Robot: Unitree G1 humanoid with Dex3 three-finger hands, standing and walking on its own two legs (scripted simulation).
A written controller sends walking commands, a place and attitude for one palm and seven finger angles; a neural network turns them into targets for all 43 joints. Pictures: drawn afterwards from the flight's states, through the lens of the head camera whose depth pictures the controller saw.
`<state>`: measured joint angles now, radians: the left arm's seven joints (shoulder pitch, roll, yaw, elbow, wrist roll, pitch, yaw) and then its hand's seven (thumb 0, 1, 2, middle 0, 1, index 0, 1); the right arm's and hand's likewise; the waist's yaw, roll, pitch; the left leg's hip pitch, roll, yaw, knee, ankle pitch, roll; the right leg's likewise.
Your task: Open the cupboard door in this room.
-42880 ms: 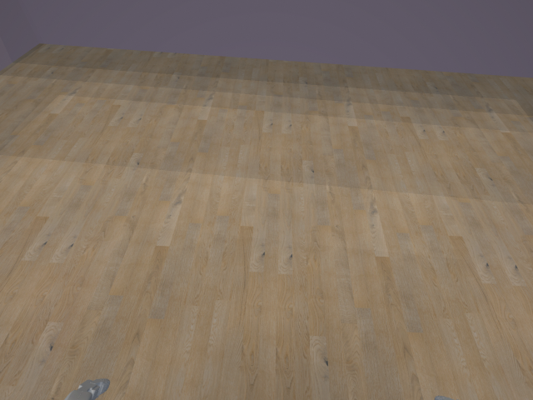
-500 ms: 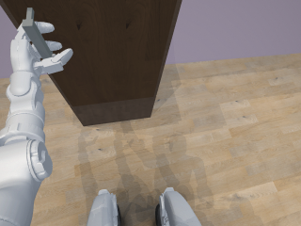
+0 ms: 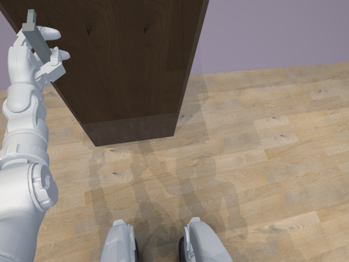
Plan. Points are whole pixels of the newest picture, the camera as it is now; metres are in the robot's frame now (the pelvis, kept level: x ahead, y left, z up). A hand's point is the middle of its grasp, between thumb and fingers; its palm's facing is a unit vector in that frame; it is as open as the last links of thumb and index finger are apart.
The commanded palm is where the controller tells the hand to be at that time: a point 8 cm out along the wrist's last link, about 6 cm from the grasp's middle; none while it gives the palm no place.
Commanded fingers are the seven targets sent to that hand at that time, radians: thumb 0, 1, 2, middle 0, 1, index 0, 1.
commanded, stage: pull the door open along its arc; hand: left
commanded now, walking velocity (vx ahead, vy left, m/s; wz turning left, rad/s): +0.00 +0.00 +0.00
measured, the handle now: (44, 45) +0.57 +0.23 +0.08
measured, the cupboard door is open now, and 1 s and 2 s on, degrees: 1 46 43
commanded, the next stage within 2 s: open thumb and fingers to let go in 0.92 s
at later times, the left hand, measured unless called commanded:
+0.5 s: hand (80, 109) +0.42 +0.15 +0.07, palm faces +0.35 -0.93 +0.09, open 5.7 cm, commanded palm +0.35 +0.19 +0.06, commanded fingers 0.00 0.90 0.90 -0.40 -1.35 -0.40 -1.35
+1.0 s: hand (143, 160) +0.31 +0.04 +0.07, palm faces +0.36 -0.93 -0.03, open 5.9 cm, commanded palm +0.27 +0.08 +0.06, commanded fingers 0.00 0.90 0.90 -0.40 -1.35 -0.40 -1.35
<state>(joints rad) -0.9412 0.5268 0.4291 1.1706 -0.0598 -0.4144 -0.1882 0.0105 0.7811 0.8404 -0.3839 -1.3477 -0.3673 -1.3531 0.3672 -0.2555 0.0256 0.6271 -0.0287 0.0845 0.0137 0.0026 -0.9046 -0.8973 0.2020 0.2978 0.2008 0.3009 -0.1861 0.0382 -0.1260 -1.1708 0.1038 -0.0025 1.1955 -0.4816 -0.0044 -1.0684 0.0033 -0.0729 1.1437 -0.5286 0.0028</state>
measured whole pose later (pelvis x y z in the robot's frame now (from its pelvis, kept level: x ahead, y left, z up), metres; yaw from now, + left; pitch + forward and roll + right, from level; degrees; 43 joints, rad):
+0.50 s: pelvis +0.02 +0.00 +0.02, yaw +1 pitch +20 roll -2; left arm -0.37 0.05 0.20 0.60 -0.07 -0.44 0.26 0.01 0.72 0.77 -0.36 -1.36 -0.38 -1.35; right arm 0.29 -0.22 -0.02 0.56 -0.04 0.07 0.07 0.01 -0.91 -0.90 0.20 0.30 0.20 0.30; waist -0.07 0.02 -0.18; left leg -0.96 0.08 0.03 1.08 -0.47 -0.01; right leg -0.88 -0.02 -0.04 1.06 -0.53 0.01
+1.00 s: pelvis +0.01 -0.04 +0.03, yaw +4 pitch +14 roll +0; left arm 0.04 -0.10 -0.24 0.28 0.11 -0.34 0.58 0.00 0.72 0.74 -0.32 -1.31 -0.35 -1.34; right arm 0.19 -0.17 -0.01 0.57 -0.08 -0.01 0.05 0.01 -0.91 -0.90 0.20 0.30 0.20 0.30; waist -0.01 0.03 -0.17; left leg -0.83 0.07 -0.02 1.04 -0.45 -0.06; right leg -0.76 -0.03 -0.10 1.07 -0.56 -0.04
